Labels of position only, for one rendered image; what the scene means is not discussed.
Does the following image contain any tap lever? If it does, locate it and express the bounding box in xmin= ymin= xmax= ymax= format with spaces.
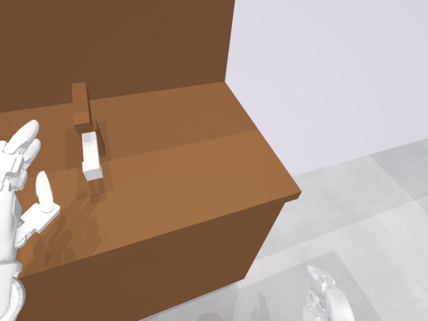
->
xmin=82 ymin=131 xmax=103 ymax=181

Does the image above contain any robot left forearm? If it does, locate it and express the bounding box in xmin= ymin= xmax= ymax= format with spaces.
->
xmin=0 ymin=260 xmax=25 ymax=321

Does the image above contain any robot right hand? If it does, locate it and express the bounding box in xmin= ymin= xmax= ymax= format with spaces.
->
xmin=303 ymin=265 xmax=355 ymax=321

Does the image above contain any robot left hand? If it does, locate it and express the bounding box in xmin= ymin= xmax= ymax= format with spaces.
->
xmin=0 ymin=120 xmax=60 ymax=261

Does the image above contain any counter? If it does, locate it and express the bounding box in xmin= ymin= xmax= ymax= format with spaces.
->
xmin=0 ymin=0 xmax=302 ymax=321

